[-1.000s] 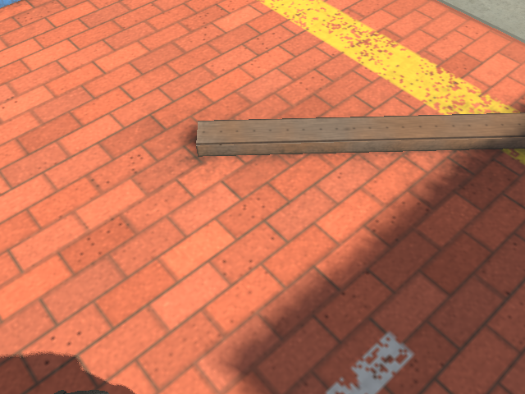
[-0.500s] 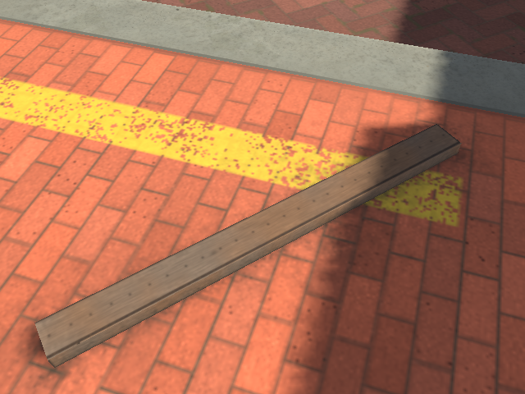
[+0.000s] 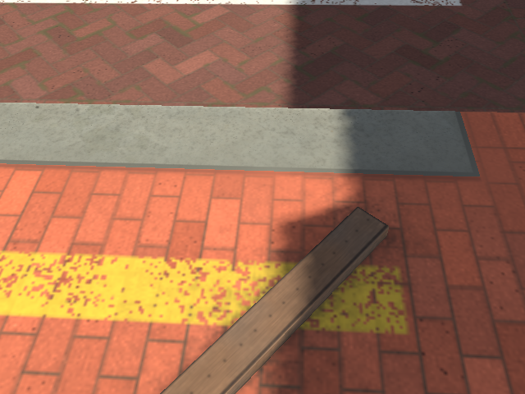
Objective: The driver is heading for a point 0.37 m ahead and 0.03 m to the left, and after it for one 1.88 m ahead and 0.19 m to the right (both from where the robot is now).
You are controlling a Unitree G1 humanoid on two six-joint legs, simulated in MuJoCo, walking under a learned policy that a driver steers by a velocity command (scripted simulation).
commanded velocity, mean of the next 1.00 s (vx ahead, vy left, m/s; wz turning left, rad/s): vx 0.31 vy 0.00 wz -0.06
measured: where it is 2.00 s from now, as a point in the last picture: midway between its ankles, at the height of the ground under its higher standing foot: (289, 357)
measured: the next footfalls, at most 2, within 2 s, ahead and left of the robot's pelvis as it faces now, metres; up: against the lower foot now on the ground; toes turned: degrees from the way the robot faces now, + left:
left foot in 0.22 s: +0.51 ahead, +0.17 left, +0.05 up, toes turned +1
right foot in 0.58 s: +0.50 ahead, -0.09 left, +0.00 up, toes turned +3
